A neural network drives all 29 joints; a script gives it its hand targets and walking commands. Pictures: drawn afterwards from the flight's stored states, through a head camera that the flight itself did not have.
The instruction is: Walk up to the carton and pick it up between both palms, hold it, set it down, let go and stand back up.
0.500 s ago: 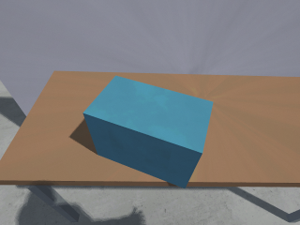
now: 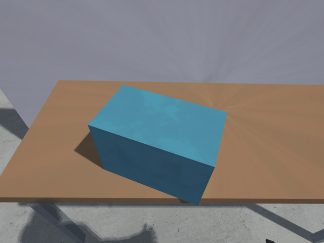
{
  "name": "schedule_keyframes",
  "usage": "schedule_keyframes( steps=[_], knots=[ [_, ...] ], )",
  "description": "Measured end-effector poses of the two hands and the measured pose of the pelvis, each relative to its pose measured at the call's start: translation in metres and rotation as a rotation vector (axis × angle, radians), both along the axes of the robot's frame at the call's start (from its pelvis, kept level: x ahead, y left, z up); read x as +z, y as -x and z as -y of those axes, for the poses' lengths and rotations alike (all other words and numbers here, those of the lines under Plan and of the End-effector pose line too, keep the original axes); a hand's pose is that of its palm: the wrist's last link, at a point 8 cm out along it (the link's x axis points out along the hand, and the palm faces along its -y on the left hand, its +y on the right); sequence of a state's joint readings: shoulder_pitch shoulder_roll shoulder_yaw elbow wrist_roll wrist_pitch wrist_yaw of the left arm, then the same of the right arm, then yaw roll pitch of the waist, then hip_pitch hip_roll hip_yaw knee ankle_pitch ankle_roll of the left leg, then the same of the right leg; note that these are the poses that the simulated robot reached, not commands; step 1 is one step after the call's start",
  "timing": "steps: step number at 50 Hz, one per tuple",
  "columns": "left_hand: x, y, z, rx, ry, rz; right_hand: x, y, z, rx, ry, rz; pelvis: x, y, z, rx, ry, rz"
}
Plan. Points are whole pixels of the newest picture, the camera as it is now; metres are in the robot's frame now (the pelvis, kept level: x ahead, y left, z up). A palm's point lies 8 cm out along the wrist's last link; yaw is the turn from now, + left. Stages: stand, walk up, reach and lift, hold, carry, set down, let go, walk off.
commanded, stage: reach and lift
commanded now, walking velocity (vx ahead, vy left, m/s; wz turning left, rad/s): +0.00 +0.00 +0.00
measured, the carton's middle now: (159, 143) +0.39 +0.01 +0.04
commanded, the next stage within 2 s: none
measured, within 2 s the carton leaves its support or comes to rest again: neither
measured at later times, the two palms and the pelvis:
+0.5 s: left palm out of the picture +0.14 +0.29 -0.06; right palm out of the picture +0.15 -0.27 -0.06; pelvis +0.00 -0.01 +0.01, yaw -1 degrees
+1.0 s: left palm out of the picture +0.15 +0.27 -0.02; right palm out of the picture +0.13 -0.23 -0.01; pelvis -0.02 +0.00 +0.01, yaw -2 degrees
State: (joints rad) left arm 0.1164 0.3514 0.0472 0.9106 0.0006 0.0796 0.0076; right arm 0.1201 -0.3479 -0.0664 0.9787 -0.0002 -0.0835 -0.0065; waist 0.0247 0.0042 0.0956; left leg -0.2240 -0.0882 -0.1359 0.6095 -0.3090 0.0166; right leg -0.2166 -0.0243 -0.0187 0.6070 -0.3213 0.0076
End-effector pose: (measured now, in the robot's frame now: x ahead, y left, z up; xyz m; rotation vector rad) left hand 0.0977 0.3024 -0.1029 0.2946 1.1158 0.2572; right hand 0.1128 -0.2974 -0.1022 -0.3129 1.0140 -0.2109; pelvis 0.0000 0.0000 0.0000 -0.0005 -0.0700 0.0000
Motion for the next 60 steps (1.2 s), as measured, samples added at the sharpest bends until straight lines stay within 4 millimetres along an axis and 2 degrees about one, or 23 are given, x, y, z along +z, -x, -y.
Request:
schedule_keyframes(
  steps=[4,10,15,19,23,28,31,35,38,44,51,60],
  knots=[
    [0.002,-0.02,0.005,0.001,-0.023,-0.036,-0.005,-0.013,-0.005,0.06,-0.045,0.036,-0.004,0.009,0.002,-0.002,-0.002,0.026],
    [0.019,-0.059,0.021,-0.059,-0.014,0.057,-0.008,-0.019,-0.002,0.081,-0.051,0.053,-0.005,0.012,0.008,-0.006,-0.004,0.033],
    [0.037,-0.075,0.029,-0.095,0.02,0.148,0.004,-0.025,0.0,0.072,-0.028,0.134,-0.002,0.005,0.011,-0.008,-0.007,0.015],
    [0.046,-0.07,0.025,-0.078,0.051,0.192,0.025,-0.033,-0.005,0.057,-0.003,0.247,0.003,-0.001,0.012,-0.01,-0.009,0.0],
    [0.047,-0.052,0.018,-0.056,0.079,0.208,0.042,-0.036,-0.015,0.041,0.009,0.329,0.007,-0.002,0.01,-0.011,-0.007,0.013],
    [0.043,-0.028,0.013,-0.056,0.108,0.199,0.046,-0.024,-0.037,0.007,-0.014,0.346,0.01,0.004,0.004,-0.011,0.001,0.049],
    [0.044,-0.021,0.011,-0.063,0.109,0.21,0.044,-0.012,-0.054,-0.018,-0.048,0.33,0.01,0.009,0.0,-0.012,0.005,0.064],
    [0.052,-0.026,0.011,-0.088,0.103,0.266,0.043,0.001,-0.074,-0.052,-0.094,0.324,0.01,0.018,-0.003,-0.022,0.006,0.076],
    [0.062,-0.036,0.014,-0.114,0.098,0.331,0.047,0.005,-0.08,-0.063,-0.107,0.33,0.01,0.023,-0.004,-0.026,0.006,0.085],
    [0.078,-0.052,0.021,-0.143,0.107,0.444,0.064,-0.004,-0.077,-0.065,-0.092,0.404,0.01,0.025,-0.002,-0.027,0.004,0.087],
    [0.086,-0.054,0.029,-0.141,0.167,0.494,0.091,-0.024,-0.071,-0.077,-0.066,0.514,0.011,0.021,0.002,-0.028,-0.002,0.082],
    [0.103,-0.06,0.021,-0.176,0.169,0.542,0.103,-0.027,-0.07,-0.111,-0.028,0.5,0.012,0.019,0.003,-0.028,-0.003,0.078]
  ],
)
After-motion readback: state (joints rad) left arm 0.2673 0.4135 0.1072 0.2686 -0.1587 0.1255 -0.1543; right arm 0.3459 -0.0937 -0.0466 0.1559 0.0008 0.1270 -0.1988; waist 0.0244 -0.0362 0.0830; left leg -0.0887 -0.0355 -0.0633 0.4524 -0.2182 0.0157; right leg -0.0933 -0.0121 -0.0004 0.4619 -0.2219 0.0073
